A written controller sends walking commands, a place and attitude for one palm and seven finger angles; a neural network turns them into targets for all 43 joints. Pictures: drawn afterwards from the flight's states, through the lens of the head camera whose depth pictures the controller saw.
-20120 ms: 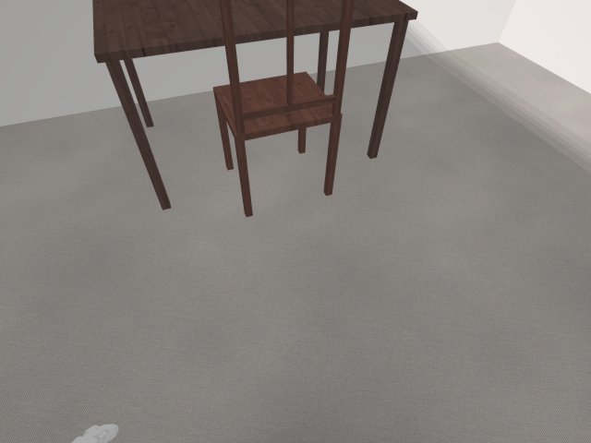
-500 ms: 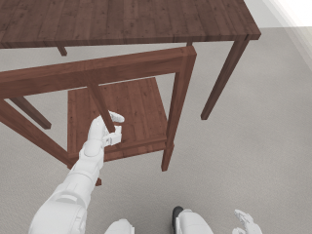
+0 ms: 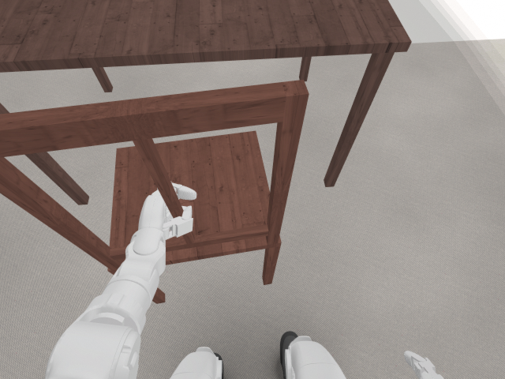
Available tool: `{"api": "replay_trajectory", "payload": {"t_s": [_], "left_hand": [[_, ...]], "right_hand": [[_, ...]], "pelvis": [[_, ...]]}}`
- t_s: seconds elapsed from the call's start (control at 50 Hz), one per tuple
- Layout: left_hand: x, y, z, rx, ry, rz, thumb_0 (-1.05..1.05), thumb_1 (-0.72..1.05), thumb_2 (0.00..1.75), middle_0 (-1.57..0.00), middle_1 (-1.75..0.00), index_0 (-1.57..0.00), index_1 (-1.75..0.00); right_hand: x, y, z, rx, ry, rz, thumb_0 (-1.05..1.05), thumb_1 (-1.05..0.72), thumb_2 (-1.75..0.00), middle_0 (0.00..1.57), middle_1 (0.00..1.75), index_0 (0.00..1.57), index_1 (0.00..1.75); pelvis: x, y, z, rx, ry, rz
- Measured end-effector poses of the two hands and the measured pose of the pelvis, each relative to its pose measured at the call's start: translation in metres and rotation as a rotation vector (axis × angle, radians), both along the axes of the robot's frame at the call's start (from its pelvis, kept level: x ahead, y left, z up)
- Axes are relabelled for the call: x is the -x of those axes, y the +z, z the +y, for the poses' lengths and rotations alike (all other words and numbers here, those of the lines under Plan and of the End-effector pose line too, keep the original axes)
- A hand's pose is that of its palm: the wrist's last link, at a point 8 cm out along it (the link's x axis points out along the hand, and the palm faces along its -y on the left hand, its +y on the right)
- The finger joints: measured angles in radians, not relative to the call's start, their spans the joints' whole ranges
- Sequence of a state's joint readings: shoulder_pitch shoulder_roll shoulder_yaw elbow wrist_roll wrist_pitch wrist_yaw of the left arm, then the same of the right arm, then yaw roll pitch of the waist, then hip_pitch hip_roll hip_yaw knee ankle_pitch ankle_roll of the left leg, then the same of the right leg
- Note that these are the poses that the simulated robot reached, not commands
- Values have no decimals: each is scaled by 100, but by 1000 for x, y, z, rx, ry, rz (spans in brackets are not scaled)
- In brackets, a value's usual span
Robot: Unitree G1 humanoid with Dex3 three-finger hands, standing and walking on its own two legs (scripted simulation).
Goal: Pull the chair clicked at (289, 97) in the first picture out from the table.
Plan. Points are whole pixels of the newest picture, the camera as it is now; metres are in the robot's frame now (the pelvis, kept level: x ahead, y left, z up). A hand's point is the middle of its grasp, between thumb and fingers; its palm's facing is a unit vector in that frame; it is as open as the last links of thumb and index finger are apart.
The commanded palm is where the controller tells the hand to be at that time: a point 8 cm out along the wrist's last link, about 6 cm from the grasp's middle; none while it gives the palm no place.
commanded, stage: step backward, pulling the chair out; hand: left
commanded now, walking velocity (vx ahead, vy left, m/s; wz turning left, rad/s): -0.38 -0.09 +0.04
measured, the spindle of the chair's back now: (172, 202) +0.41 +0.14 -0.03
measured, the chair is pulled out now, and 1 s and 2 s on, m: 0.25 0.35 0.56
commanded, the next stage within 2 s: none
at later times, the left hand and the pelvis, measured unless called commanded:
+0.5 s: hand (184, 251) +0.32 +0.11 -0.06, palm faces -0.03 -0.99 -0.16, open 5.2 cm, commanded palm +0.32 +0.16 -0.05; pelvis -0.05 +0.00 +0.00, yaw +2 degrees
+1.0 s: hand (181, 272) +0.28 +0.11 -0.06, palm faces -0.03 -0.98 -0.18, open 5.2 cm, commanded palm +0.27 +0.16 -0.06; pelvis -0.09 +0.00 +0.01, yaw +0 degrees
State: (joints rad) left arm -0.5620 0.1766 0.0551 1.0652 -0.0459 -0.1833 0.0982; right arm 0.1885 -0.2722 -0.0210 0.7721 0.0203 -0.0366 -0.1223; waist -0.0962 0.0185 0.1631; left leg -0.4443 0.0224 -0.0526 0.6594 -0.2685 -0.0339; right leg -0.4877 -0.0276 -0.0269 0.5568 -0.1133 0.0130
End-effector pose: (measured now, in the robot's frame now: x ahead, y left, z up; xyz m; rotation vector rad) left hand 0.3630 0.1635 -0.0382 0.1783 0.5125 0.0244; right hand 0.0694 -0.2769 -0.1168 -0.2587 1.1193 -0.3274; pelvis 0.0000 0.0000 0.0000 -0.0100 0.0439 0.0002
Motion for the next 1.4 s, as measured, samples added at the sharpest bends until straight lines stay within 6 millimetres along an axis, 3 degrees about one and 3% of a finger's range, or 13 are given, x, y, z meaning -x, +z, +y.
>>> {"api": "replay_trajectory", "payload": {"t_s": [0.12, 0.28, 0.52, 0.68, 0.9, 1.12, 1.3, 1.4], "left_hand": [[19, 0, 1, 4, -12, -1, 4, 72, 80, -25, -118, -49, -145], [40, 0, -1, -7, 37, -9, 4, 71, 82, -28, -118, -49, -145], [60, 2, 1, 15, -3, 22, 5, 72, 80, -24, -121, -49, -145], [66, 3, 1, 11, 19, 37, 6, 72, 81, -24, -119, -49, -145], [79, 3, 3, 6, -14, 20, 5, 72, 79, -25, -120, -49, -145], [118, 4, -2, -14, 32, 9, 5, 71, 80, -28, -118, -49, -145], [152, 5, -3, 2, 2, 32, 6, 72, 78, -24, -119, -49, -145], [174, 6, 0, 15, -26, 31, 5, 73, 78, -21, -119, -49, -145]], "right_hand": [[11, 5, 4, -5, 8, -21, 1, -90, -90, 20, 30, 20, 30], [19, -14, 7, -86, 34, -31, 1, -90, -90, 20, 30, 21, 30], [40, 3, 8, 4, 77, 5, 1, -90, -90, 20, 30, 20, 30], [55, -5, 24, -102, 87, 52, 1, -90, -90, 20, 30, 20, 30], [72, 4, 11, -4, 37, 11, 1, -90, -90, 20, 30, 21, 30], [104, -5, 15, -113, 30, -2, 1, -90, -90, 20, 30, 21, 30], [136, 0, 1, 4, 51, 25, 1, -90, -90, 20, 30, 20, 30], [154, 10, 12, 3, 50, 9, 1, -90, -90, 20, 30, 20, 30]], "pelvis": [[11, 1, -1, 1, -16, -13], [24, -7, -19, -13, 8, -32], [46, 3, 3, -30, 34, 1], [50, 8, -9, 27, 30, -14], [84, 6, 6, -13, 14, 0], [112, 7, -16, 13, -2, -17], [147, 5, 3, -8, 48, 16], [168, 9, 9, -26, 14, 0]]}}
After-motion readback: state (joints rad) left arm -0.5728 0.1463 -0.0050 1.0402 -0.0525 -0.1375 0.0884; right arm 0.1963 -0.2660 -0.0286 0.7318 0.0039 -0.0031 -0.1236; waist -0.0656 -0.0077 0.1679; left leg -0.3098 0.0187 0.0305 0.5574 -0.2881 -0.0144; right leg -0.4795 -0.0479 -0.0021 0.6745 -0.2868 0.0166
